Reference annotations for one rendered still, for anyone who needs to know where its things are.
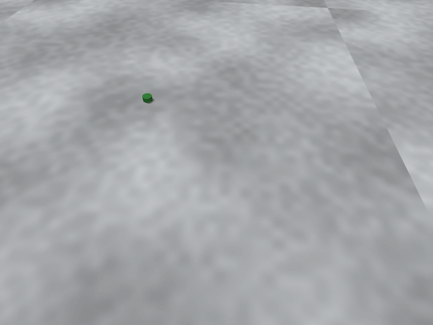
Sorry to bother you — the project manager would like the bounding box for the tin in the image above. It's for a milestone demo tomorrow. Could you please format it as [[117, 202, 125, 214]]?
[[142, 93, 152, 103]]

